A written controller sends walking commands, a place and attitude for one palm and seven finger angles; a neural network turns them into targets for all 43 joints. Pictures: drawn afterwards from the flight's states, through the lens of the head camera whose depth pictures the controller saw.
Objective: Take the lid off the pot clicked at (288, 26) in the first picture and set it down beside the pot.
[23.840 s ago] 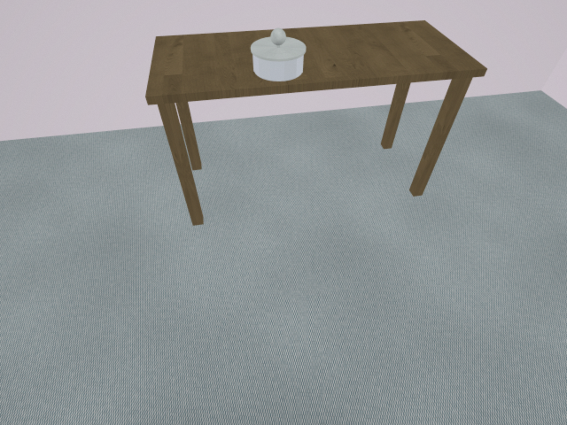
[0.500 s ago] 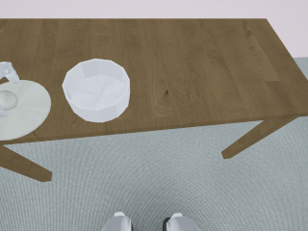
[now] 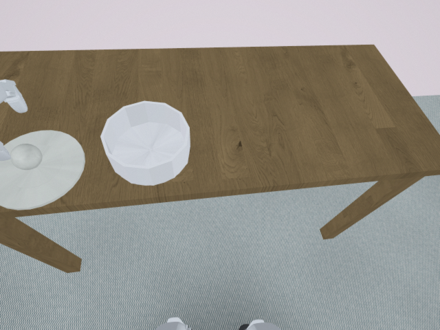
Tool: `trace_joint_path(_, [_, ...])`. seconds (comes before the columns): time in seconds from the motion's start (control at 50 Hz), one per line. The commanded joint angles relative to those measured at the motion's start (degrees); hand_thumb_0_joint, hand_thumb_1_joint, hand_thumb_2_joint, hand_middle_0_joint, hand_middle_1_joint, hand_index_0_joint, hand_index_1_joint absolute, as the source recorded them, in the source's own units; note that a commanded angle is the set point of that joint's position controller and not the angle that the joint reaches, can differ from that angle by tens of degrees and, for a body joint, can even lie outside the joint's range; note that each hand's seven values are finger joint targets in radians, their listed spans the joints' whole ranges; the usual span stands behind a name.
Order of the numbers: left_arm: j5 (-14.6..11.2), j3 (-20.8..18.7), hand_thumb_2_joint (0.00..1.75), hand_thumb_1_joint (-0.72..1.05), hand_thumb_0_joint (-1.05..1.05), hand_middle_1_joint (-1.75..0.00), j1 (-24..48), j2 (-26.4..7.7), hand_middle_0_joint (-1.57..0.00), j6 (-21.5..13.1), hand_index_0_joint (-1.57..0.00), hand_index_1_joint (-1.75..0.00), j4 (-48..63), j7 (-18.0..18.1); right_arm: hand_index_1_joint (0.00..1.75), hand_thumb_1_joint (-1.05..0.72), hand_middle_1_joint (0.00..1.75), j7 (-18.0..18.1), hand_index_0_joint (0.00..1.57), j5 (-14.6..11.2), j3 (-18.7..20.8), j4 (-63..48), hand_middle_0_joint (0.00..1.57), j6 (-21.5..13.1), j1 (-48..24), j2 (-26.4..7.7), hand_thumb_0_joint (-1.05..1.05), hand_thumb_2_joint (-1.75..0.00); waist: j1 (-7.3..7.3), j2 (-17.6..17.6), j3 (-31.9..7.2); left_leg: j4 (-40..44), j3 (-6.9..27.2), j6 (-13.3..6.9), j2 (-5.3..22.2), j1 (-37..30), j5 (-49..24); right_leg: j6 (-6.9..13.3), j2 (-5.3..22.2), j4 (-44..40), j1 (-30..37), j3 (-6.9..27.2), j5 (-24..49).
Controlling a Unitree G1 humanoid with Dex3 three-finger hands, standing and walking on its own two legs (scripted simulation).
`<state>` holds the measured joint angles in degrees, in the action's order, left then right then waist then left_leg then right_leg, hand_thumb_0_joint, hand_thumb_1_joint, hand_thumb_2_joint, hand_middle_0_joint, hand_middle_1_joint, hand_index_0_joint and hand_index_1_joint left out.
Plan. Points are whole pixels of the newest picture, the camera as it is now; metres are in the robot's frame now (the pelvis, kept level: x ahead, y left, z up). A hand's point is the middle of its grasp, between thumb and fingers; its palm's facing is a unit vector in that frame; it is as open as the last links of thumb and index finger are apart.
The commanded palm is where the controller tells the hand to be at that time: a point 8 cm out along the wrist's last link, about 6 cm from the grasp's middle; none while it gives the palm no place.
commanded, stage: raise the empty hand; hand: left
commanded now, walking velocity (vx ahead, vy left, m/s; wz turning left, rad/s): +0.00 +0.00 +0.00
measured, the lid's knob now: (26, 156) +0.46 +0.37 -0.01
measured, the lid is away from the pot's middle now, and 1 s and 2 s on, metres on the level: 0.24 0.24 0.24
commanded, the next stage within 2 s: draw the hand back to the body in 0.68 s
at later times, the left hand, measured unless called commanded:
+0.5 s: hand out of the picture +0.44 +0.36 +0.14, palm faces -0.39 -0.13 -0.91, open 10.9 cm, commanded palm +0.46 +0.36 +0.21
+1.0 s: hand out of the picture +0.44 +0.36 +0.15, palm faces -0.37 -0.13 -0.92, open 10.9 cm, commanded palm +0.43 +0.35 +0.21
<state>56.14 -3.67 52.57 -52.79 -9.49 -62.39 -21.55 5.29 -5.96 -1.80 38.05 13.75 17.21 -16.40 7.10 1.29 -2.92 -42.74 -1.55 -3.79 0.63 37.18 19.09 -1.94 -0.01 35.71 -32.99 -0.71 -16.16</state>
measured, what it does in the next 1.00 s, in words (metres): stands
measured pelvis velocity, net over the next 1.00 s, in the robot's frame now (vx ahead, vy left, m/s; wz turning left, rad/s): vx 0.01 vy -0.01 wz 0.01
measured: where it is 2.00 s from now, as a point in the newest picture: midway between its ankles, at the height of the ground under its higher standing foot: outside the picture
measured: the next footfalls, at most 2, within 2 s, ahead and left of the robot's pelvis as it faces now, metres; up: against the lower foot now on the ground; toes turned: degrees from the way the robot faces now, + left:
none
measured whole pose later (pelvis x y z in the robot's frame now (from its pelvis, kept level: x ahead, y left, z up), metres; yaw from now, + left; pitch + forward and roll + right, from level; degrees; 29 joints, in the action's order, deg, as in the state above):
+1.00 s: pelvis +0.01 -0.01 +0.01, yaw +1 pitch +10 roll -3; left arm 54.3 -3.6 52.0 -52.8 -6.1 -54.8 -26.7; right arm 3.0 -5.8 -1.2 36.9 15.3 16.0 -16.7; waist 6.2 1.7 -1.6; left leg -35.6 -1.4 -3.4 0.1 29.0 16.6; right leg -1.9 0.3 29.0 -24.9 -0.7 -14.0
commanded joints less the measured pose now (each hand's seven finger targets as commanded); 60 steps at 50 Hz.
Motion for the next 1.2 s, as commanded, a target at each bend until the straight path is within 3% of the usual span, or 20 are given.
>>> trace_joint_path(0.0, [-1.0, -2.5, 0.50, 0.06, 0.00, -0.95, 25.1, -18.1, -0.30, 0.7, -0.30, -0.95, 10.9, 1.0, 0.30, -0.90, 0.30, 0.8, 0.20, 0.5, 3.8, -3.3, 0.20, -0.9, 4.3, -11.5, 0.00, -0.90, -0.24, 8.1, -22.1, 5.7, 3.9, 0.6, -0.9, -24.2, -22.2, 3.5, -4.7, -4.6, 0.8, -2.9, 7.9])
trace_joint_path(0.08, [-1.2, -4.1, 0.50, 0.06, 0.00, -0.95, 26.0, -19.6, -0.30, 0.3, -0.30, -0.95, 13.8, 0.8, 0.30, -0.90, 0.30, 0.8, 0.20, 0.6, 4.0, -3.3, 0.20, -0.9, 4.1, -11.3, 0.00, -0.90, -0.99, 11.0, -24.9, 5.8, 4.6, 1.1, -0.7, -28.5, -28.0, 3.7, -4.7, -5.0, 1.4, -3.0, 9.1])
trace_joint_path(0.12, [-1.5, -2.1, 0.50, 0.06, 0.00, -0.95, 24.1, -17.2, -0.30, 1.1, -0.30, -0.95, 9.1, 0.4, 0.30, -0.90, 0.30, 0.7, 0.20, 0.5, 3.9, -3.0, 0.20, -1.0, 3.9, -11.3, 0.00, -0.90, -0.23, 7.3, -20.2, 6.6, 3.7, 0.5, -0.9, -24.9, -22.3, 3.5, -4.6, -5.9, 1.7, -2.9, 8.2])
trace_joint_path(0.16, [-1.5, -2.7, 0.50, 0.06, 0.00, -0.95, 26.7, -18.5, -0.30, 1.1, -0.30, -0.95, 12.7, 0.2, 0.30, -0.90, 0.30, 0.6, 0.20, 0.5, 3.9, -3.1, 0.20, -1.0, 3.6, -11.6, 0.00, -0.90, -0.97, 8.3, -22.8, 7.4, 4.0, 0.6, -0.9, -26.6, -23.8, 3.7, -4.5, -6.0, 3.3, -2.9, 9.0])
trace_joint_path(0.3, [-1.2, -2.3, 0.50, 0.06, 0.00, -0.95, 29.3, -19.0, -0.30, 2.0, -0.30, -0.95, 12.7, -0.7, 0.30, -0.90, 0.30, 0.7, 0.20, 0.4, 3.7, -3.3, 0.20, -1.2, 3.0, -11.4, 0.00, -0.90, -1.02, 8.7, -22.4, 8.5, 4.0, 0.5, -1.0, -27.2, -23.2, 3.8, -4.4, -7.2, 5.1, -2.8, 9.1])
trace_joint_path(0.38, [-1.5, 1.3, 0.50, 0.06, 0.00, -0.95, 29.9, -15.1, -0.30, 3.0, -0.30, -0.95, 10.2, -1.5, 0.30, -0.90, 0.30, 0.5, 0.20, 0.3, 3.5, -2.8, 0.20, -1.5, 2.9, -11.4, 0.00, -0.90, -0.36, 8.2, -18.9, 9.6, 4.3, 0.7, -0.7, -27.1, -20.5, 3.9, -4.6, -8.1, 3.5, -3.2, 6.8])
trace_joint_path(0.46, [-1.0, -0.9, 0.50, 0.06, 0.00, -0.95, 32.7, -18.7, -0.30, 3.3, -0.30, -0.95, 12.3, -1.8, 0.30, -0.90, 0.30, 0.5, 0.20, 0.4, 3.3, -2.9, 0.20, -1.8, 2.8, -11.4, 0.00, -0.90, -1.00, 8.4, -22.5, 9.7, 3.5, 0.2, -1.1, -27.7, -22.6, 3.8, -4.5, -8.2, 7.3, -2.7, 9.9])
trace_joint_path(0.5, [-0.9, -0.8, 0.50, 0.06, 0.00, -0.95, 33.4, -19.0, -0.30, 3.7, -0.30, -0.95, 11.4, -2.1, 0.30, -0.90, 0.30, 0.5, 0.20, 0.2, 3.2, -2.9, 0.20, -1.8, 2.7, -11.4, 0.00, -0.90, -0.91, 7.3, -21.6, 10.2, 3.3, 0.2, -1.1, -26.4, -21.7, 3.8, -4.3, -8.5, 8.2, -2.7, 10.3])
trace_joint_path(0.54, [-1.0, -0.4, 0.50, 0.06, 0.00, -0.95, 33.8, -18.2, -0.30, 3.6, -0.30, -0.95, 14.4, -2.5, 0.30, -0.90, 0.30, 0.2, 0.20, 0.2, 3.4, -3.6, 0.20, -2.0, 2.0, -11.2, 0.00, -0.90, -1.66, 10.1, -23.8, 10.1, 3.5, 0.4, -0.9, -29.3, -26.7, 3.9, -4.5, -8.5, 8.7, -2.8, 12.0])
trace_joint_path(0.62, [-1.2, 1.2, 0.50, 0.06, 0.00, -0.95, 30.2, -16.3, -0.30, 4.7, -0.30, -0.95, 8.0, -3.6, 0.30, -0.90, 0.30, -0.2, 0.20, 0.0, 3.2, -3.2, 0.20, -1.6, 2.7, -11.3, 0.00, -0.90, -0.86, 4.8, -18.6, 10.6, 2.7, 0.1, -1.2, -24.8, -21.9, 3.6, -4.6, -8.8, 8.7, -3.0, 10.8])
trace_joint_path(0.68, [-0.8, 2.4, 0.50, 0.06, 0.00, -0.95, 33.2, -15.5, -0.30, 4.4, -0.30, -0.95, 11.0, -3.9, 0.30, -0.90, 0.30, -0.4, 0.20, 0.1, 3.3, -3.2, 0.20, -1.3, 2.4, -11.3, 0.00, -0.90, -0.62, 7.7, -20.5, 10.1, 2.8, 0.2, -1.0, -27.0, -24.8, 3.7, -4.5, -8.6, 8.0, -2.9, 11.6])
trace_joint_path(0.76, [-1.0, -1.4, 0.50, 0.06, 0.00, -0.95, 33.1, -19.8, -0.30, 3.6, -0.30, -0.95, 11.6, -3.9, 0.30, -0.90, 0.30, -0.3, 0.20, 0.2, 3.5, -3.2, 0.20, -1.2, 2.8, -11.4, 0.00, -0.90, -0.99, 6.4, -23.0, 9.5, 2.7, -0.2, -1.1, -27.0, -26.2, 3.4, -4.5, -8.3, 9.9, -2.6, 13.3])
trace_joint_path(0.84, [-1.2, -2.7, 0.50, 0.06, 0.00, -0.95, 28.1, -19.1, -0.30, 2.9, -0.30, -0.95, 15.6, -3.5, 0.30, -0.90, 0.30, -1.0, 0.20, 0.2, 3.7, -4.8, 0.20, -0.8, 1.5, -10.8, 0.00, -0.90, -2.44, 9.5, -24.3, 9.2, 3.1, 0.2, -1.0, -29.0, -32.5, 3.8, -4.5, -7.7, 10.5, -3.0, 15.3])
trace_joint_path(0.86, [-1.2, -4.9, 0.50, 0.06, 0.00, -0.95, 26.7, -21.0, -0.30, 2.8, -0.30, -0.95, 17.7, -3.1, 0.30, -0.90, 0.30, -1.4, 0.20, 0.6, 3.9, -5.3, 0.20, -0.4, 1.4, -10.7, 0.00, -0.90, -2.75, 10.3, -26.1, 8.8, 3.5, 0.3, -1.0, -30.4, -34.1, 3.6, -4.3, -7.5, 10.9, -2.8, 15.5])
trace_joint_path(0.92, [-2.4, -6.1, 0.50, 0.06, 0.00, -0.95, 21.5, -20.7, -0.30, 3.4, -0.30, -0.95, 17.9, -3.2, 0.30, -0.90, 0.30, -1.9, 0.20, 0.7, 3.9, -6.3, 0.20, 0.2, 0.2, -10.4, 0.00, -0.90, -2.63, 8.1, -23.6, 8.9, 3.0, -0.2, -1.4, -28.3, -32.6, 3.4, -4.1, -7.9, 11.9, -2.7, 15.9])
trace_joint_path(0.98, [-3.5, -3.6, 0.50, 0.06, 0.00, -0.95, 20.0, -16.9, -0.30, 4.5, -0.30, -0.95, 19.8, -3.4, 0.30, -0.90, 0.30, -2.2, 0.20, 0.7, 4.0, -6.6, 0.20, 0.7, -0.8, -10.2, 0.00, -0.90, -2.08, 7.4, -20.8, 9.8, 3.0, -0.3, -1.3, -28.4, -29.7, 3.5, -4.2, -8.9, 10.6, -3.0, 13.6])
trace_joint_path(1.02, [-4.0, -7.9, 0.50, 0.06, 0.00, -0.95, 18.8, -21.4, -0.30, 4.4, -0.30, -0.95, 22.8, -3.0, 0.30, -0.90, 0.30, -2.0, 0.20, 0.7, 3.9, -7.3, 0.20, 0.7, -1.3, -10.3, 0.00, -0.90, -3.07, 6.4, -22.8, 10.3, 3.0, -0.7, -1.7, -27.8, -28.0, 3.6, -4.0, -8.7, 13.6, -2.8, 14.3])
trace_joint_path(1.06, [-4.1, -6.0, 0.50, 0.06, 0.00, -0.95, 20.4, -19.1, -0.30, 4.4, -0.30, -0.95, 27.8, -2.8, 0.30, -0.90, 0.30, -2.1, 0.20, 0.9, 3.9, -7.6, 0.20, 0.7, -2.7, -9.9, 0.00, -0.90, -2.77, 10.3, -24.0, 10.5, 3.8, -0.4, -1.4, -31.0, -31.3, 3.7, -3.9, -9.0, 12.4, -2.9, 14.1])
trace_joint_path(1.12, [-5.4, -7.3, 0.50, 0.06, 0.00, -0.95, 12.0, -17.8, -0.30, 5.1, -0.30, -0.95, 26.0, -2.7, 0.30, -0.90, 0.30, -2.2, 0.20, 0.9, 3.7, -8.1, 0.20, 0.4, -3.4, -9.6, 0.00, -0.90, -3.57, 6.5, -20.6, 11.2, 3.6, -0.5, -1.6, -28.9, -28.6, 3.7, -4.0, -9.5, 13.8, -3.2, 13.1])
trace_joint_path(1.18, [-5.9, -5.5, 0.50, 0.06, 0.00, -0.95, 12.4, -15.7, -0.30, 6.2, -0.30, -0.95, 28.0, -2.8, 0.30, -0.90, 0.30, -2.1, 0.20, 0.9, 3.4, -8.3, 0.20, 0.5, -5.2, -9.3, 0.00, -0.90, -3.17, 6.6, -18.4, 12.1, 3.0, -0.6, -1.9, -27.7, -25.0, 3.7, -3.7, -10.2, 14.1, -3.1, 12.5])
